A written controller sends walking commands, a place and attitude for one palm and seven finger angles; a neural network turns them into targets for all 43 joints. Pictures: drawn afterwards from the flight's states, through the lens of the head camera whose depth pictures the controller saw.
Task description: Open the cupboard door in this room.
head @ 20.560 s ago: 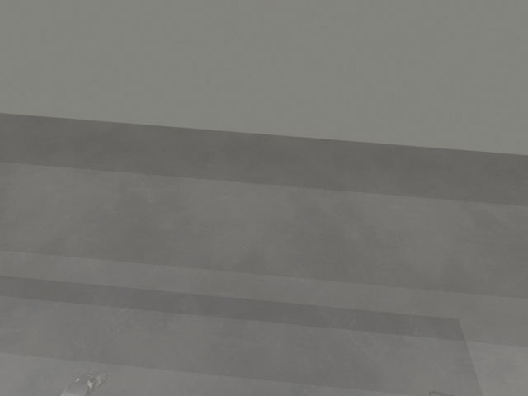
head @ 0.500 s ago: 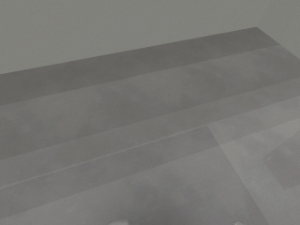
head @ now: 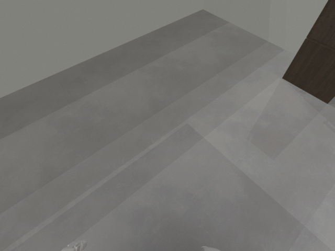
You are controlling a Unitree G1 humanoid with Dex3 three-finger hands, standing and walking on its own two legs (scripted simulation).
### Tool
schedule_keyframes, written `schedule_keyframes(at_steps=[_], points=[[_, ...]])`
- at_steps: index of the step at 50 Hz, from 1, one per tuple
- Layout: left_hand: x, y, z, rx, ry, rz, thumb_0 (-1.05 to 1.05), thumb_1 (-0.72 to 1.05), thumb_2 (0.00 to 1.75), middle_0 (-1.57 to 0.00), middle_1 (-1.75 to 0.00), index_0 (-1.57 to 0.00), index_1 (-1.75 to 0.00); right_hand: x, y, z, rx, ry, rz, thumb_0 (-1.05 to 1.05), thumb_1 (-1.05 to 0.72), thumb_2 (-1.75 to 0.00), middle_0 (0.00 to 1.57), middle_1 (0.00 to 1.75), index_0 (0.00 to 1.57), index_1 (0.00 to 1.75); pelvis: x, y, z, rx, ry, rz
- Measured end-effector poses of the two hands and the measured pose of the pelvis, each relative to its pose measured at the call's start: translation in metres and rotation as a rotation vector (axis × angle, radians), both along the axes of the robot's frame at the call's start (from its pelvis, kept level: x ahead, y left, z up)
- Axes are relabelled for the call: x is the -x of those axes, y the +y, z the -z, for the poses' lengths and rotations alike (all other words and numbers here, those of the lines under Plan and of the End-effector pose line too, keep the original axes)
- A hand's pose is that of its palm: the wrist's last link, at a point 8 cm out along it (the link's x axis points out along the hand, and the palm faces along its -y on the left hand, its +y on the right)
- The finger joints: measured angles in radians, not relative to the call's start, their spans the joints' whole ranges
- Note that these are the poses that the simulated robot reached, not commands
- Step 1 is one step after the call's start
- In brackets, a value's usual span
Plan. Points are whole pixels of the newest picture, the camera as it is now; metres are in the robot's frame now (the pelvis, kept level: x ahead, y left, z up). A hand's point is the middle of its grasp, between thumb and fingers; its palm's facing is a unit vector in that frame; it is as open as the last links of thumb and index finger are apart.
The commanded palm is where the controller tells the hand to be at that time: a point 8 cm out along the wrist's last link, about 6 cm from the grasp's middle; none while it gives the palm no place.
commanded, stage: turn or walk to find it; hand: left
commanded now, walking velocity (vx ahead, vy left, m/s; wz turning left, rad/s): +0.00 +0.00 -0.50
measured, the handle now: out of the picture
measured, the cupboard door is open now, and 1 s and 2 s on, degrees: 0 0 0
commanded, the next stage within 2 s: none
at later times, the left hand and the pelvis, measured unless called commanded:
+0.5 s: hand out of the picture +0.10 +0.16 -0.16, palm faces -0.14 -0.96 -0.24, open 7.4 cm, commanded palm none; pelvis +0.00 -0.02 +0.01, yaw -12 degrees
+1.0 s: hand (140, 223) +0.20 +0.09 -0.15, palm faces -0.49 -0.84 -0.24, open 7.4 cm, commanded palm none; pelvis +0.02 -0.05 +0.00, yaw -30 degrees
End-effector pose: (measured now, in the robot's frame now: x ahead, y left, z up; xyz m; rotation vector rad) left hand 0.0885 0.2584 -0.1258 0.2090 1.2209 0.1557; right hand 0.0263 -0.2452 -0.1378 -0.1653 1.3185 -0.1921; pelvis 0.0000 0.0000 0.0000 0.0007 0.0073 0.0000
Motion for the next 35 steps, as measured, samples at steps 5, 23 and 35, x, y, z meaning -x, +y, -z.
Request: schedule_keyframes(at_steps=[5, 23, 35], points=[[-0.038, -0.038, -0.007, -0.026, -0.092, 0.091, 0.00, 0.91, 0.90, -0.20, -0.30, -0.20, -0.30, 0.027, -0.034, 0.019, -0.007, 0.069, 0.079, 0.01, -0.91, -0.90, 0.20, 0.30, 0.20, 0.30, -0.001, -0.022, 0.008, -0.008, -0.007, 0.041], [-0.016, -0.055, -0.007, 0.002, 0.014, 0.143, 0.00, 0.90, 0.89, -0.20, -0.30, -0.21, -0.30, -0.019, -0.049, -0.013, 0.030, -0.113, 0.125, 0.01, -0.91, -0.90, 0.20, 0.30, 0.19, 0.30, -0.003, -0.028, -0.008, -0.016, 0.002, 0.191], [-0.026, -0.011, 0.012, 0.012, 0.106, 0.218, 0.00, 0.91, 0.90, -0.20, -0.30, -0.20, -0.30, -0.002, -0.008, -0.031, 0.077, -0.159, 0.198, 0.01, -0.91, -0.90, 0.20, 0.30, 0.20, 0.30, -0.005, 0.004, -0.007, 0.014, 0.005, 0.326]])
